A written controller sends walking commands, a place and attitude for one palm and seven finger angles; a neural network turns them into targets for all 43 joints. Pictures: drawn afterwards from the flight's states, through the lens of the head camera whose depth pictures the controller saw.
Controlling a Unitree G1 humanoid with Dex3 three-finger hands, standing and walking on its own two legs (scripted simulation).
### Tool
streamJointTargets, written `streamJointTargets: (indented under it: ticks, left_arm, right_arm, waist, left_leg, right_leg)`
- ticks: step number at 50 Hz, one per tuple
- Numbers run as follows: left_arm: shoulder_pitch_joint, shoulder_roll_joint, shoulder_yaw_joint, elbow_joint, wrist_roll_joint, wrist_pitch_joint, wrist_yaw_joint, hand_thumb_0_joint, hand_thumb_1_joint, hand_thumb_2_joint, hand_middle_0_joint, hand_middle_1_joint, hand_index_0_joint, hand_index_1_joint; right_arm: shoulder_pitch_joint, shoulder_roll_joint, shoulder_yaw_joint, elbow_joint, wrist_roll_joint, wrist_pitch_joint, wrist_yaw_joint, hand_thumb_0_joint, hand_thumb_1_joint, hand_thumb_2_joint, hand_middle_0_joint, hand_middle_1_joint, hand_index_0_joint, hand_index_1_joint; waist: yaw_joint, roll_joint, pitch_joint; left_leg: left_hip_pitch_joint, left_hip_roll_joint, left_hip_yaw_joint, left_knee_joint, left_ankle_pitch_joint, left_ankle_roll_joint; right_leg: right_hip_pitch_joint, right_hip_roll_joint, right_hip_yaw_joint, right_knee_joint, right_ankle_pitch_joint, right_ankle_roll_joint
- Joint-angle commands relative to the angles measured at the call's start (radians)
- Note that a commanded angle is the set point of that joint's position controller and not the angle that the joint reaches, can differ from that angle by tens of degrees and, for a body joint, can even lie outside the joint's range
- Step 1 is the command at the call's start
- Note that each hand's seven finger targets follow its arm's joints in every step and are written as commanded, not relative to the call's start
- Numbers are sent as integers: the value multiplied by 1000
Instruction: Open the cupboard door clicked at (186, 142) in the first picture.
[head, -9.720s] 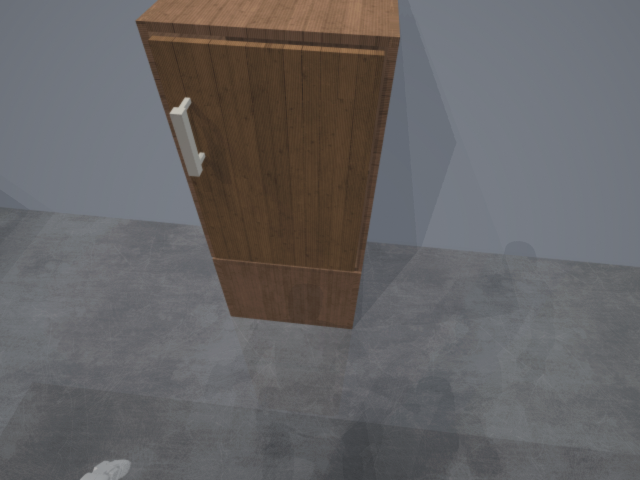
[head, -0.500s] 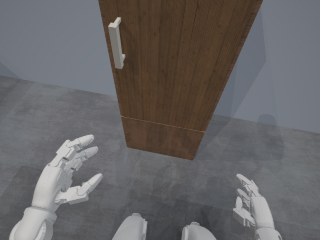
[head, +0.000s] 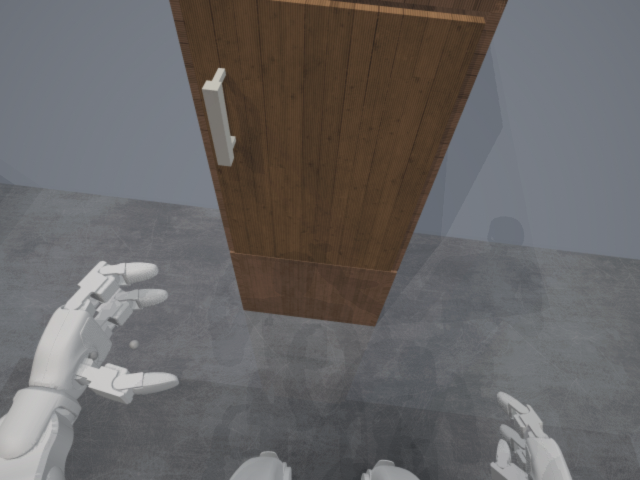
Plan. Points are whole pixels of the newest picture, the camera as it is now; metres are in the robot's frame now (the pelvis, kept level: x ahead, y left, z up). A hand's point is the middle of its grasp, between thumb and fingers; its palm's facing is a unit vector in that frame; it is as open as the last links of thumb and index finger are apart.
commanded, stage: raise the hand with hooked fingers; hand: left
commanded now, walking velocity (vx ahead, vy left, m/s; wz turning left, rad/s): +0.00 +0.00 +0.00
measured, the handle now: (223, 118) +0.61 +0.19 +0.08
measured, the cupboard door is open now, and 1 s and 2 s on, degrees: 0 0 0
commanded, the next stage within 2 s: move the hooked fingers beside the handle in 1.02 s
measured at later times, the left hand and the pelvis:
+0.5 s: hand (81, 285) +0.30 +0.28 +0.10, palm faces -0.03 -1.00 -0.06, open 13.9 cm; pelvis +0.01 +0.00 +0.02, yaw +0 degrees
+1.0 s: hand (96, 283) +0.29 +0.26 +0.10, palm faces -0.03 -1.00 -0.05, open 14.0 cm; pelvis +0.01 -0.01 +0.02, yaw +0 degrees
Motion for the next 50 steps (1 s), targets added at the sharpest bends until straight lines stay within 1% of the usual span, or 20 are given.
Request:
streamJointTargets:
  ticks: [1, 4, 6, 7, 8, 10, 16, 18, 21, 23, 25, 29, 33, 34, 36, 39, 42, 44, 46, 50]
  left_arm:
    - [-136, 189, 108, -190, -29, -46, -6, 0, -383, 350, -292, -1125, -292, -1125]
    - [-202, 218, 124, -153, -32, -19, -21, 0, -453, 320, -297, -1170, -297, -1170]
    - [-223, 227, 132, -146, -32, -10, -39, 0, -500, 300, -300, -1200, -300, -1200]
    - [-239, 228, 132, -148, -34, -7, -44, 0, -500, 300, -300, -1200, -300, -1200]
    - [-251, 229, 130, -144, -33, -1, -51, 0, -500, 300, -300, -1200, -300, -1200]
    - [-298, 250, 145, -111, -42, 15, -71, 0, -500, 300, -300, -1200, -300, -1200]
    - [-374, 309, 191, -45, -52, 30, -115, 0, -500, 300, -300, -1200, -300, -1200]
    - [-399, 308, 189, -7, -55, 39, -127, 0, -500, 300, -300, -1200, -300, -1200]
    - [-446, 348, 220, 23, -64, 45, -151, 0, -500, 300, -300, -1200, -300, -1200]
    - [-452, 366, 235, 41, -65, 44, -160, 0, -500, 300, -300, -1200, -300, -1200]
    - [-487, 402, 258, 39, -68, 40, -173, 0, -500, 300, -300, -1200, -300, -1200]
    - [-454, 341, 219, 131, -84, 50, -199, 0, -500, 300, -300, -1200, -300, -1200]
    - [-455, 373, 234, 114, -67, 48, -191, 0, -500, 300, -300, -1200, -300, -1200]
    - [-467, 389, 246, 108, -70, 46, -188, 0, -500, 300, -300, -1200, -300, -1200]
    - [-464, 389, 258, 96, -74, 31, -180, 0, -500, 300, -300, -1200, -300, -1200]
    - [-481, 414, 272, 47, -68, 9, -162, 0, -500, 300, -300, -1200, -300, -1200]
    - [-466, 382, 258, 72, -72, 5, -161, 0, -500, 300, -300, -1200, -300, -1200]
    - [-481, 388, 254, 78, -72, 8, -166, 0, -500, 300, -300, -1200, -300, -1200]
    - [-481, 379, 248, 99, -72, 16, -173, 0, -500, 300, -300, -1200, -300, -1200]
    - [-496, 386, 248, 102, -78, 19, -185, 0, -500, 300, -300, -1200, -300, -1200]
  right_arm:
    - [-31, -121, -44, -150, 6, -42, -6, 0, -900, -900, 200, 300, 200, 300]
    - [-36, -127, -36, -149, 6, -31, -11, 0, -900, -900, 200, 300, 200, 300]
    - [-36, -125, -37, -150, 10, -27, -14, 0, -900, -900, 200, 300, 200, 300]
    - [-38, -124, -35, -151, 9, -27, -16, 0, -900, -900, 200, 300, 200, 300]
    - [-40, -124, -34, -150, 10, -27, -16, 0, -900, -900, 200, 300, 200, 300]
    - [-36, -126, -28, -144, 7, -20, -18, 0, -900, -900, 200, 300, 200, 300]
    - [-41, -129, -21, -136, 9, -11, -24, 0, -900, -900, 200, 300, 200, 300]
    - [-43, -130, -20, -135, 10, -8, -26, 0, -900, -900, 200, 300, 200, 300]
    - [-41, -133, -19, -132, 10, -4, -29, 0, -900, -900, 200, 300, 200, 300]
    - [-35, -135, -21, -130, 11, -5, -30, 0, -900, -900, 200, 300, 200, 300]
    - [-28, -137, -21, -128, 9, -2, -28, 0, -900, -900, 200, 300, 200, 300]
    - [-29, -140, -23, -133, 13, -2, -24, 0, -900, -900, 200, 300, 200, 300]
    - [-28, -142, -29, -141, 13, 2, -17, 0, -900, -900, 200, 300, 200, 300]
    - [-26, -144, -27, -145, 10, 3, -16, 0, -900, -900, 200, 300, 200, 300]
    - [-27, -140, -29, -147, 10, 3, -17, 0, -900, -900, 200, 300, 200, 300]
    - [-24, -140, -28, -145, 5, -2, -17, 0, -900, -900, 200, 300, 200, 300]
    - [-25, -134, -28, -140, 10, -1, -21, 0, -900, -900, 200, 300, 200, 300]
    - [-28, -136, -25, -138, 8, -1, -23, 0, -900, -900, 200, 300, 200, 300]
    - [-30, -134, -25, -136, 12, 0, -27, 0, -900, -900, 200, 300, 200, 300]
    - [-38, -132, -20, -135, 12, -1, -29, 0, -900, -900, 200, 300, 200, 300]
  waist:
    - [12, 91, -219]
    - [8, 99, -185]
    - [10, 99, -219]
    - [12, 88, -230]
    - [13, 116, -237]
    - [5, 88, -223]
    - [16, 105, -242]
    - [11, 72, -215]
    - [19, 96, -242]
    - [20, 82, -248]
    - [23, 109, -269]
    - [21, 57, -205]
    - [24, 82, -226]
    - [25, 73, -208]
    - [26, 54, -231]
    - [28, 113, -246]
    - [17, 77, -231]
    - [14, 98, -215]
    - [11, 62, -216]
    - [10, 78, -210]
  left_leg:
    - [209, 19, -117, -221, 298, -71]
    - [209, 18, -124, -237, 287, -75]
    - [241, 20, -121, -239, 322, -75]
    - [253, 21, -126, -243, 342, -78]
    - [270, 23, -127, -247, 361, -82]
    - [273, 22, -128, -250, 369, -82]
    - [309, 22, -130, -270, 397, -89]
    - [294, 21, -130, -281, 366, -84]
    - [312, 17, -125, -288, 376, -84]
    - [321, 18, -122, -290, 406, -82]
    - [341, 16, -116, -288, 443, -84]
    - [302, 10, -110, -297, 392, -73]
    - [297, 7, -99, -302, 346, -63]
    - [287, 5, -99, -301, 346, -63]
    - [284, 6, -94, -303, 329, -58]
    - [303, 5, -90, -293, 365, -59]
    - [286, 6, -85, -297, 327, -53]
    - [282, 3, -82, -293, 309, -50]
    - [264, 3, -78, -295, 287, -46]
    - [253, 0, -72, -286, 281, -43]
  right_leg:
    - [108, 39, 19, -107, 154, -22]
    - [112, 45, 16, -117, 153, -27]
    - [130, 41, 19, -127, 176, -24]
    - [138, 41, 17, -128, 187, -23]
    - [137, 40, 17, -130, 191, -23]
    - [144, 46, 15, -139, 209, -24]
    - [168, 45, 19, -162, 220, -29]
    - [167, 44, 16, -173, 208, -27]
    - [191, 45, 24, -184, 219, -31]
    - [206, 43, 26, -192, 242, -30]
    - [219, 45, 29, -194, 265, -32]
    - [213, 48, 31, -210, 248, -34]
    - [212, 39, 40, -216, 222, -31]
    - [216, 45, 41, -215, 224, -36]
    - [233, 41, 46, -218, 218, -32]
    - [242, 43, 53, -211, 246, -36]
    - [239, 40, 53, -221, 230, -28]
    - [235, 42, 60, -225, 220, -31]
    - [244, 38, 64, -234, 208, -26]
    - [252, 34, 78, -241, 210, -27]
